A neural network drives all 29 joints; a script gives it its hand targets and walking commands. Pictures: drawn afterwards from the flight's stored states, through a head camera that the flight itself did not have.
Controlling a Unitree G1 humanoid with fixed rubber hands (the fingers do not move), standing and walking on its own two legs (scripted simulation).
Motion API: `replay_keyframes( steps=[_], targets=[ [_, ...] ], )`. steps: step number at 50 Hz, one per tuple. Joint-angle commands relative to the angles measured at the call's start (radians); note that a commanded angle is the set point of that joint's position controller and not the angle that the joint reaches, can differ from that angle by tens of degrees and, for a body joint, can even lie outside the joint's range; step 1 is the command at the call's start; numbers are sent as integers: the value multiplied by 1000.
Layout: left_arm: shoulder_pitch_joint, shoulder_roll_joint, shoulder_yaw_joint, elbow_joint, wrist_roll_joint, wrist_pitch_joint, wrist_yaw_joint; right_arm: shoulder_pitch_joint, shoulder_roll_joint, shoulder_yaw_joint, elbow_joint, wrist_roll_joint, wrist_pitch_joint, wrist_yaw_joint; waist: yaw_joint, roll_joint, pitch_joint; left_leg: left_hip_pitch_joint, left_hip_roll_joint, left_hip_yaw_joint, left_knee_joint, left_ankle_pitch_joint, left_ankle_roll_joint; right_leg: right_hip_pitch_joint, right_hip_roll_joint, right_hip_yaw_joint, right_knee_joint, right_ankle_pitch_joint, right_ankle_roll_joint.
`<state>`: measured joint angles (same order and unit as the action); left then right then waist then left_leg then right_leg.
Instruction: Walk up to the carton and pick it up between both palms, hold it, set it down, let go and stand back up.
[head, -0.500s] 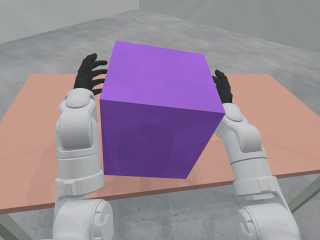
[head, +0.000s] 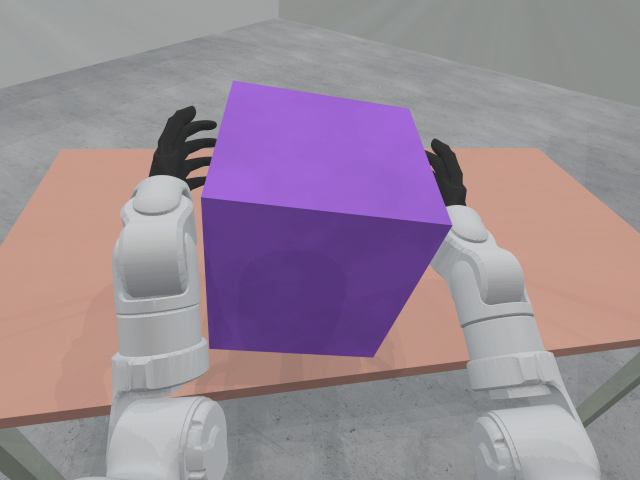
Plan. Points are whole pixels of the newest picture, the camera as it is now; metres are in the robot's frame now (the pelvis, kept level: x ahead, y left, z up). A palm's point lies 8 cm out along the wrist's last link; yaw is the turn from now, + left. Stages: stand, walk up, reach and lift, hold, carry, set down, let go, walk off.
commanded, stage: hold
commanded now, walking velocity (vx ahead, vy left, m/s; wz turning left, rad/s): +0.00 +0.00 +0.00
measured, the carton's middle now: (308, 229) +0.36 +0.01 +0.17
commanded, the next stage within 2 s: none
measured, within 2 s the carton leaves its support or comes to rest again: neither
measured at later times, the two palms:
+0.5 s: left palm (169, 181) +0.35 +0.16 +0.24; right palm (442, 207) +0.35 -0.14 +0.22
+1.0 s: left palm (166, 183) +0.34 +0.16 +0.24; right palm (441, 208) +0.35 -0.14 +0.22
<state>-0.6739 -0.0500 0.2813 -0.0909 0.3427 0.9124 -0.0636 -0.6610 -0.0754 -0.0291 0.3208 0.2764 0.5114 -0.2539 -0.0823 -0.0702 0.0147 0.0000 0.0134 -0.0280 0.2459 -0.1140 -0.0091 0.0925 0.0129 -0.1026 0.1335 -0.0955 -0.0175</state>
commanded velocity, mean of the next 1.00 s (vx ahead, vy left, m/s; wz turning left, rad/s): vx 0.00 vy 0.00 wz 0.00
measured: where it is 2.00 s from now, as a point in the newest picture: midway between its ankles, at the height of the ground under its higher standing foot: outside the picture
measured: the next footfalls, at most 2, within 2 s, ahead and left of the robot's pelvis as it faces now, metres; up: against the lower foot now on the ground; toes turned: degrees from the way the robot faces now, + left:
none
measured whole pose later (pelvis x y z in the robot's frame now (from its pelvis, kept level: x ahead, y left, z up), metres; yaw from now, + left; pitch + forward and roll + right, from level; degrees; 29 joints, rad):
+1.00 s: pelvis +0.00 +0.00 +0.00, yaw +0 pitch -8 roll -1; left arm -0.67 -0.05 0.28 -0.10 0.35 0.92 -0.06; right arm -0.66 -0.07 -0.03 0.32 0.28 0.51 -0.25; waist -0.08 -0.07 0.02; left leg 0.00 0.01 -0.02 0.25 -0.11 -0.01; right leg 0.09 0.01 -0.10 0.14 -0.10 -0.02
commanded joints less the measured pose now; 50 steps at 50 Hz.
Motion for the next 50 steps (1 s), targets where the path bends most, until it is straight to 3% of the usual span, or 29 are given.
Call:
replay_keyframes(
  steps=[1, 9, 22, 30, 37, 50],
  targets=[
    [-513, -368, -406, -108, -162, -50, -121, -690, 331, 280, -279, 66, -51, 27, -2, 72, -347, 112, -49, 47, 18, 268, -29, 70, 28, -7, 16, 196, 47],
    [-519, -368, -400, -73, -162, -47, -116, -697, 319, 252, -250, 45, -51, 34, -7, 67, -301, 75, -45, 51, 2, 181, -27, 48, 27, -11, 7, 106, 42],
    [-533, -379, -411, -65, -168, -52, -104, -718, 316, 234, -233, 35, -55, 47, -13, 88, -328, 86, -37, 46, 6, 169, -34, 30, 34, -17, 7, 71, 35],
    [-503, -369, -386, -65, -155, -48, -117, -698, 331, 268, -256, 53, -51, 35, 1, 57, -335, 95, -48, 49, 16, 249, -23, 80, 23, -5, 13, 189, 49],
    [-494, -372, -414, -121, -161, -46, -122, -679, 331, 293, -291, 74, -50, 19, -4, 75, -356, 140, -46, 40, 31, 327, -32, 77, 25, -4, 18, 244, 44],
    [-523, -369, -400, -49, -162, -41, -106, -709, 304, 230, -214, 33, -52, 43, -10, 71, -269, 53, -35, 49, -13, 112, -29, 27, 28, -19, 4, 39, 37]
  ],
)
